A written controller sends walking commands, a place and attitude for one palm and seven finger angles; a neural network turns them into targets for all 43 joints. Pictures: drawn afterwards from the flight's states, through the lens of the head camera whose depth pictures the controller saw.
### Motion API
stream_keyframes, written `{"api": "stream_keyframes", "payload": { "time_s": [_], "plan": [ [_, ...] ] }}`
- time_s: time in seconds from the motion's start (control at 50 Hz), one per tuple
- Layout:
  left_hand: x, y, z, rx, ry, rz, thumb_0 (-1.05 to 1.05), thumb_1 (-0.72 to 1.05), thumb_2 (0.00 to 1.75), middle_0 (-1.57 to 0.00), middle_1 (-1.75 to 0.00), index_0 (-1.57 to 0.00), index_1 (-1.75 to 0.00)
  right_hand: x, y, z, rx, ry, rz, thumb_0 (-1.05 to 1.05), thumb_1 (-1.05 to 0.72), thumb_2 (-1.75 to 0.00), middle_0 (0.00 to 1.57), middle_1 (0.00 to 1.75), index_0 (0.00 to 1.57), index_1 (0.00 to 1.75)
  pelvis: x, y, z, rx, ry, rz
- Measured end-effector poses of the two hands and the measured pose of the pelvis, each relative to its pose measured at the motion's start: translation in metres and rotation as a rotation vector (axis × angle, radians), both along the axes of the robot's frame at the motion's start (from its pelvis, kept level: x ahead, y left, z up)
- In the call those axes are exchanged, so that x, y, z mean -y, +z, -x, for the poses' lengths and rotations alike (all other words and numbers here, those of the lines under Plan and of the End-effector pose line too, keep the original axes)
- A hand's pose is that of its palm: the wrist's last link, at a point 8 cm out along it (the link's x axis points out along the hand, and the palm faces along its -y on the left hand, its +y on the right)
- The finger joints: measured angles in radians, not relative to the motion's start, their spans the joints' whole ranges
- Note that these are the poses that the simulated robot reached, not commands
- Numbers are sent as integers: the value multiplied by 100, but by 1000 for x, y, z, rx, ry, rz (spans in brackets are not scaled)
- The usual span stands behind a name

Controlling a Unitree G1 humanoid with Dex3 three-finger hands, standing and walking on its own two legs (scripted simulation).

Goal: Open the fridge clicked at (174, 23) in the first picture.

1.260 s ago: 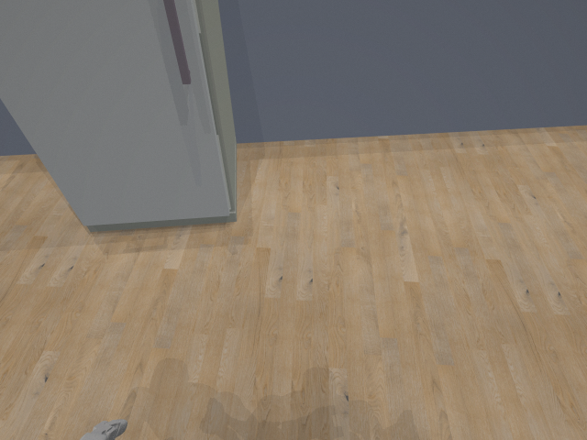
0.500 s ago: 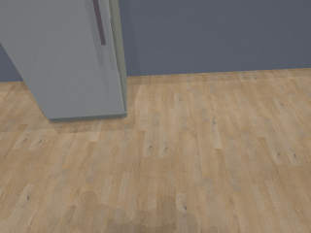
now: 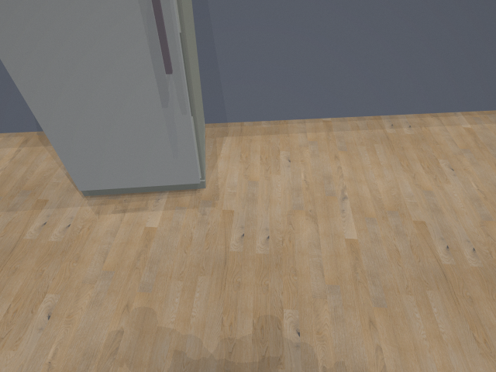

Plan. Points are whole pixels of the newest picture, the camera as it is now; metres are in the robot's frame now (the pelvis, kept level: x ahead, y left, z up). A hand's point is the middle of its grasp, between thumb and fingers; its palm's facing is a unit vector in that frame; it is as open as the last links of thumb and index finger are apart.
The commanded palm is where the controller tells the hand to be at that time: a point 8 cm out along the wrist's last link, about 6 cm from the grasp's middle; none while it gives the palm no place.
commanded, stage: look at it before walking up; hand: right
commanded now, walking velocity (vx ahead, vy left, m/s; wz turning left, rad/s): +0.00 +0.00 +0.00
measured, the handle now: out of the picture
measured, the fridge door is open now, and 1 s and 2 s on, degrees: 0 0 0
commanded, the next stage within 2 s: walk to a spot facing it in 0.18 s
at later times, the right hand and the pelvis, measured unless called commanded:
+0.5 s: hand out of the picture +0.07 -0.23 -0.17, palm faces -0.08 +0.95 -0.31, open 7.4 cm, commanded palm none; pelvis +0.00 +0.00 -0.01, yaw +4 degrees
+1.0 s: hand out of the picture +0.08 -0.17 -0.17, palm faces -0.27 +0.93 -0.24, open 7.4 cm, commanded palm none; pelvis -0.02 +0.01 -0.01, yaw +20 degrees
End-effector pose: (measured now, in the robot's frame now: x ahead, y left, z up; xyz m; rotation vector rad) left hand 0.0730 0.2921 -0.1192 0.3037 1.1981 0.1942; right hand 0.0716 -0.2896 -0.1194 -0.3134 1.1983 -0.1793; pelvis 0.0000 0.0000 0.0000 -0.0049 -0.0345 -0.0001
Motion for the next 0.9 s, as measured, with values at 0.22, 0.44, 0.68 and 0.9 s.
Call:
{"api": "stream_keyframes", "payload": {
  "time_s": [0.22, 0.44, 0.68, 0.9],
  "plan": [
    [0, -1, -2, -13, -4, -1, 0, 90, 90, -20, -29, -21, -29, 2, -1, 4, -24, -8, 4, 1, -91, -90, 20, 30, 20, 30, 0, 0, -3, -5, -1, 0],
    [7, -5, -5, 10, 31, 7, 0, 90, 90, -20, -29, -21, -29, -3, -7, 2, -51, 1, 0, 1, -91, -90, 20, 30, 20, 30, 1, -3, -3, -14, 44, 2],
    [15, -48, 47, 9, 196, 122, 0, 90, 90, -20, -30, -21, -30, -58, -28, -2, -88, 104, -49, 1, -91, -90, 20, 30, 20, 30, -20, -27, 8, -6, 194, 31],
    [0, -27, 74, 4, 307, 104, 1, 91, 90, -20, -29, -20, -29, -85, -15, -1, -112, 170, -71, 1, -91, -90, 20, 30, 20, 30, -25, -8, 16, -45, 287, 30]
  ]
}}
